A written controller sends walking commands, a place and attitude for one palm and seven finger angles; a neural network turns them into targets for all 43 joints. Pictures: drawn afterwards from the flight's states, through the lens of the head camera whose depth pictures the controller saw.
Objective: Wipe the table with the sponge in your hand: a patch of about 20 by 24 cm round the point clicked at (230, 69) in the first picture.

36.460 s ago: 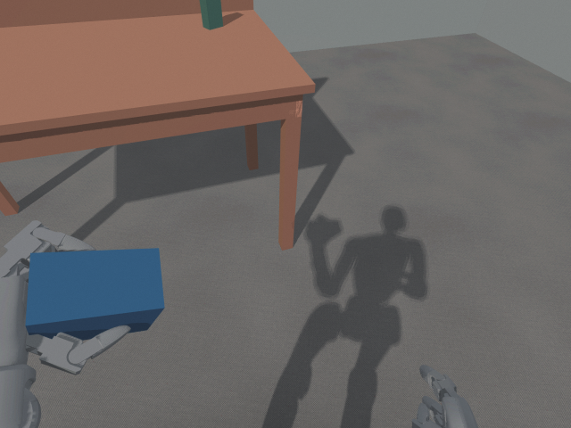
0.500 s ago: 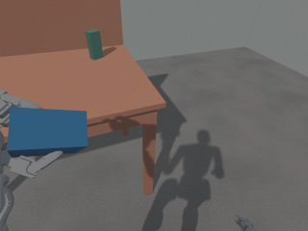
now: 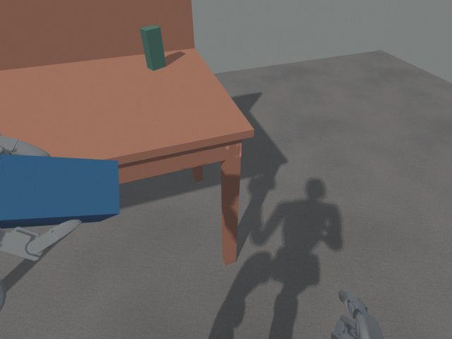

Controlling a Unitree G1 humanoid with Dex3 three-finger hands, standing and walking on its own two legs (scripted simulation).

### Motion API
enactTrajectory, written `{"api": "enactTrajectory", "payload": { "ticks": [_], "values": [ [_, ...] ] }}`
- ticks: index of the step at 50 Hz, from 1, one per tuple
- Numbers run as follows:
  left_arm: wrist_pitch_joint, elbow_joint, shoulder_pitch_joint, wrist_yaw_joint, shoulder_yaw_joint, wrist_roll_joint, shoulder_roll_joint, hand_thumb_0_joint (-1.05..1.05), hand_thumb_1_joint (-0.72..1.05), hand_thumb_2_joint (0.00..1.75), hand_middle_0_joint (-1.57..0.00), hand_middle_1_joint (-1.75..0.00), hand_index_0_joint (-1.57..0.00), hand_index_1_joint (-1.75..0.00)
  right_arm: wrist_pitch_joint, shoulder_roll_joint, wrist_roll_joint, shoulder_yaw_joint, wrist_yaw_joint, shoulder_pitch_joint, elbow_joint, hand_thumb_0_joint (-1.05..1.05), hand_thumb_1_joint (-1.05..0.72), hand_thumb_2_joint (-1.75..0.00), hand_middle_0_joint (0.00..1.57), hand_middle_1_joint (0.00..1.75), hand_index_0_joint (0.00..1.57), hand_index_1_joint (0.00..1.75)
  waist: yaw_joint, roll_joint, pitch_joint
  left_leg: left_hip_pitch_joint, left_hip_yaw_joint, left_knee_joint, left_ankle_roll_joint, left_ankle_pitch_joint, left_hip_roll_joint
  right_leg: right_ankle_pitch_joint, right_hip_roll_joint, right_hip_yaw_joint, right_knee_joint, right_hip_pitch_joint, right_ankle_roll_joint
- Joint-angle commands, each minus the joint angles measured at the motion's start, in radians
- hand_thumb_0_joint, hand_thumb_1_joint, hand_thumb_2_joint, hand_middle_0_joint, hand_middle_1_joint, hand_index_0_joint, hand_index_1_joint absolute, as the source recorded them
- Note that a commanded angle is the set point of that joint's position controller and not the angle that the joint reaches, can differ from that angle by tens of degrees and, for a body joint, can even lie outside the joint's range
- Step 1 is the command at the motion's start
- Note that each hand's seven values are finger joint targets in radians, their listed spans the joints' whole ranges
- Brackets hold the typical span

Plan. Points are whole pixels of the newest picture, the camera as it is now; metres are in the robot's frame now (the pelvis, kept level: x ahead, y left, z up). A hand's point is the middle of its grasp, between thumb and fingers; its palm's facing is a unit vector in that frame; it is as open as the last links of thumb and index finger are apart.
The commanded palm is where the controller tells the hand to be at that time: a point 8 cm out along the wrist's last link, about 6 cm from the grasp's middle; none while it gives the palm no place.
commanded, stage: stop stepping back and stand still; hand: left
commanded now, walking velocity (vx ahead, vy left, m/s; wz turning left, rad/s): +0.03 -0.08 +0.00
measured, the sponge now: (76, 194) +0.24 +0.21 +0.22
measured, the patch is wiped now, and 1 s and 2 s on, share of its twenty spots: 1.00 1.00 1.00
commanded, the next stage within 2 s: stand and wait in 1.10 s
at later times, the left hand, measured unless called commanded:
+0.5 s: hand (42, 181) +0.25 +0.26 +0.23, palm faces +0.45 -0.81 -0.39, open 10.6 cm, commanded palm +0.19 +0.30 +0.25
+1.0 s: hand (24, 184) +0.24 +0.27 +0.23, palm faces +0.45 -0.82 -0.37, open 10.6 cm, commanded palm +0.19 +0.32 +0.25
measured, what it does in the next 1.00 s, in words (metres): steps on the spot: right foot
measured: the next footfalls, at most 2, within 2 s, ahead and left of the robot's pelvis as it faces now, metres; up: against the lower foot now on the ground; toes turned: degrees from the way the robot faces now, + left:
right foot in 0.02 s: +0.08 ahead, -0.08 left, +0.00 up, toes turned -2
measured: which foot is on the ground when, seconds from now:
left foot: down 0.00-1.00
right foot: up 0.00-0.00, down 0.02-1.00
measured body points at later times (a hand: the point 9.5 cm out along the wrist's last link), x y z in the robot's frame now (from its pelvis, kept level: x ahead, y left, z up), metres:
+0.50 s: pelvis +0.03 +0.02 +0.01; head +0.04 +0.01 +0.46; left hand +0.22 +0.30 +0.25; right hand +0.22 -0.22 -0.07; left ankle +0.05 +0.15 -0.72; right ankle +0.04 -0.08 -0.72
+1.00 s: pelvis +0.03 +0.04 +0.01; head +0.03 +0.04 +0.46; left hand +0.21 +0.32 +0.25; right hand +0.21 -0.19 -0.07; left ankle +0.05 +0.15 -0.72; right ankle +0.04 -0.08 -0.72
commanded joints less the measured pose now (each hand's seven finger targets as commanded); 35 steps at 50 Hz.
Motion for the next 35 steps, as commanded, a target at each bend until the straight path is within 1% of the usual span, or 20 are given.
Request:
{"api": "enactTrajectory", "payload": {
  "ticks": [1,2,3,5,7,8,9,10,11,12,13,16,17,20,24,26,27,28,32,35],
  "values": [
    [-0.033,-0.171,-0.09,0.007,0.069,-0.006,0.14,0.0,0.1,1.3,-1.2,-1.6,-1.2,-1.6,-0.038,-0.113,-0.007,-0.034,0.015,-0.148,-0.151,0.0,-0.9,-0.9,0.2,0.3,0.2,0.3,0.029,0.0,0.056,-0.303,-0.056,-0.018,0.076,-0.335,0.058,0.04,-0.026,0.079,-0.362,0.253,-0.031],
    [-0.032,-0.19,-0.109,0.003,0.088,-0.005,0.178,0.0,0.1,1.3,-1.2,-1.6,-1.2,-1.6,-0.031,-0.107,-0.011,-0.044,0.019,-0.154,-0.161,0.0,-0.9,-0.9,0.2,0.3,0.2,0.3,0.017,-0.233,0.047,-0.327,0.002,0.272,0.042,-0.242,-0.021,-0.067,-0.213,0.419,-0.528,0.19,-0.112],
    [-0.044,-0.224,-0.161,0.001,0.061,-0.014,0.156,0.0,0.1,1.3,-1.2,-1.6,-1.2,-1.6,-0.035,-0.104,-0.008,-0.047,0.027,-0.162,-0.141,0.0,-0.9,-0.9,0.2,0.3,0.2,0.3,0.01,-0.254,0.02,-0.309,-0.032,0.428,0.03,-0.177,-0.02,-0.017,-0.321,0.562,-0.586,0.159,-0.151],
    [-0.069,-0.263,-0.15,-0.002,0.092,-0.024,0.182,0.0,0.1,1.3,-1.2,-1.6,-1.2,-1.6,-0.041,-0.106,-0.007,-0.045,0.032,-0.137,-0.129,0.0,-0.9,-0.9,0.2,0.3,0.2,0.3,-0.001,-0.06,-0.005,-0.246,-0.085,0.419,0.025,-0.131,0.015,0.177,-0.326,0.46,-0.526,0.14,-0.175],
    [-0.082,-0.303,-0.16,0.007,0.115,-0.017,0.206,0.0,0.1,1.3,-1.2,-1.6,-1.2,-1.6,-0.031,-0.091,-0.009,-0.034,0.022,-0.15,-0.131,0.0,-0.9,-0.9,0.2,0.3,0.2,0.3,0.007,-0.02,-0.029,-0.114,-0.056,0.21,0.035,-0.119,0.027,0.309,-0.301,0.341,-0.46,0.117,-0.158],
    [-0.087,-0.294,-0.14,0.014,0.109,-0.019,0.187,0.0,0.1,1.3,-1.2,-1.6,-1.2,-1.6,-0.029,-0.075,-0.014,-0.023,0.016,-0.148,-0.132,0.0,-0.9,-0.9,0.2,0.3,0.2,0.3,0.011,-0.053,-0.059,-0.047,-0.027,0.092,0.041,-0.07,0.012,0.278,-0.266,0.273,-0.436,0.135,-0.138],
    [-0.086,-0.28,-0.123,0.023,0.104,-0.022,0.177,0.0,0.1,1.3,-1.2,-1.6,-1.2,-1.6,-0.029,-0.082,-0.018,-0.024,0.01,-0.147,-0.132,0.0,-0.9,-0.9,0.2,0.3,0.2,0.3,0.007,-0.037,-0.075,0.044,-0.001,-0.015,0.042,0.01,-0.007,0.214,-0.234,0.243,-0.422,0.113,-0.111],
    [-0.088,-0.27,-0.108,0.029,0.104,-0.026,0.174,0.0,0.1,1.3,-1.2,-1.6,-1.2,-1.6,-0.029,-0.09,-0.018,-0.027,0.003,-0.149,-0.133,0.0,-0.9,-0.9,0.2,0.3,0.2,0.3,0.01,-0.004,-0.069,0.098,-0.022,-0.099,0.048,0.026,-0.006,0.157,-0.192,0.215,-0.402,0.091,-0.08],
    [-0.087,-0.257,-0.097,0.031,0.102,-0.028,0.167,0.0,0.1,1.3,-1.2,-1.6,-1.2,-1.6,-0.027,-0.106,-0.017,-0.036,-0.001,-0.155,-0.136,0.0,-0.9,-0.9,0.2,0.3,0.2,0.3,0.018,0.035,-0.055,0.103,-0.092,-0.165,0.068,-0.002,0.04,0.118,-0.146,0.194,-0.379,0.08,-0.05],
    [-0.084,-0.251,-0.08,0.032,0.102,-0.028,0.16,0.0,0.1,1.3,-1.2,-1.6,-1.2,-1.6,-0.023,-0.122,-0.012,-0.045,-0.005,-0.161,-0.149,0.0,-0.9,-0.9,0.2,0.3,0.2,0.3,0.025,0.09,-0.059,0.124,-0.168,-0.2,0.089,0.021,0.097,0.141,-0.097,0.157,-0.337,0.071,-0.023],
    [-0.081,-0.249,-0.087,0.029,0.089,-0.024,0.147,0.0,0.1,1.3,-1.2,-1.6,-1.2,-1.6,-0.02,-0.129,-0.004,-0.044,-0.001,-0.164,-0.156,0.0,-0.9,-0.9,0.2,0.3,0.2,0.3,0.033,0.102,-0.057,0.088,-0.198,-0.199,0.097,0.038,0.119,0.193,-0.061,0.137,-0.326,0.098,0.0],
    [-0.067,-0.192,-0.087,0.017,0.084,-0.015,0.137,0.0,0.1,1.3,-1.2,-1.6,-1.2,-1.6,-0.022,-0.116,0.0,-0.038,0.005,-0.146,-0.15,0.0,-0.9,-0.9,0.2,0.3,0.2,0.3,0.009,0.087,-0.006,-0.021,-0.135,-0.178,0.068,-0.006,0.067,0.21,-0.058,0.128,-0.369,0.145,-0.004],
    [-0.071,-0.208,-0.095,0.014,0.087,-0.014,0.146,0.0,0.1,1.3,-1.2,-1.6,-1.2,-1.6,-0.024,-0.119,-0.002,-0.041,0.005,-0.152,-0.152,0.0,-0.9,-0.9,0.2,0.3,0.2,0.3,0.01,0.106,-0.015,-0.008,-0.123,-0.171,0.064,0.027,0.06,0.237,-0.067,0.135,-0.371,0.149,-0.008],
    [-0.07,-0.226,-0.047,0.014,0.09,-0.017,0.149,0.0,0.1,1.3,-1.2,-1.6,-1.2,-1.6,-0.026,-0.118,-0.004,-0.045,0.01,-0.146,-0.159,0.0,-0.9,-0.9,0.2,0.3,0.2,0.3,0.014,0.025,-0.095,0.041,-0.101,-0.129,0.057,0.205,0.056,0.397,-0.08,0.136,-0.351,0.21,-0.008],
    [-0.071,-0.293,-0.025,0.017,0.097,-0.018,0.158,0.0,0.1,1.3,-1.2,-1.6,-1.2,-1.6,-0.021,-0.119,-0.006,-0.047,0.013,-0.152,-0.171,0.0,-0.9,-0.9,0.2,0.3,0.2,0.3,0.015,0.079,-0.133,0.075,-0.102,-0.133,0.052,0.322,0.066,0.485,-0.073,0.119,-0.323,0.238,-0.006],
    [-0.073,-0.308,-0.018,0.021,0.112,-0.019,0.171,0.0,0.1,1.3,-1.2,-1.6,-1.2,-1.6,-0.017,-0.118,-0.008,-0.047,0.012,-0.155,-0.174,0.0,-0.9,-0.9,0.2,0.3,0.2,0.3,0.016,0.083,-0.131,0.068,-0.101,-0.136,0.05,0.322,0.065,0.483,-0.069,0.117,-0.326,0.24,-0.005],
    [-0.075,-0.325,-0.02,0.023,0.129,-0.018,0.189,0.0,0.1,1.3,-1.2,-1.6,-1.2,-1.6,-0.015,-0.123,-0.01,-0.05,0.009,-0.157,-0.175,0.0,-0.9,-0.9,0.2,0.3,0.2,0.3,0.016,0.114,-0.134,0.076,-0.105,-0.142,0.048,0.33,0.065,0.48,-0.07,0.114,-0.322,0.236,-0.007],
    [-0.075,-0.32,-0.012,0.023,0.113,-0.02,0.169,0.0,0.1,1.3,-1.2,-1.6,-1.2,-1.6,-0.013,-0.113,-0.009,-0.045,0.009,-0.157,-0.173,0.0,-0.9,-0.9,0.2,0.3,0.2,0.3,0.016,0.119,-0.127,0.071,-0.104,-0.149,0.048,0.321,0.068,0.469,-0.064,0.108,-0.32,0.236,-0.004],
    [-0.071,-0.292,-0.015,0.025,0.124,-0.022,0.174,0.0,0.1,1.3,-1.2,-1.6,-1.2,-1.6,-0.007,-0.12,-0.01,-0.05,0.007,-0.154,-0.171,0.0,-0.9,-0.9,0.2,0.3,0.2,0.3,0.013,0.103,-0.126,0.074,-0.094,-0.143,0.041,0.296,0.058,0.47,-0.067,0.121,-0.341,0.233,-0.007],
    [-0.066,-0.25,-0.026,0.022,0.098,-0.022,0.147,0.0,0.1,1.3,-1.2,-1.6,-1.2,-1.6,-0.003,-0.115,-0.008,-0.045,0.007,-0.154,-0.167,0.0,-0.9,-0.9,0.2,0.3,0.2,0.3,0.013,0.073,-0.113,0.063,-0.094,-0.157,0.042,0.252,0.059,0.434,-0.059,0.112,-0.35,0.224,-0.002]
  ]
}}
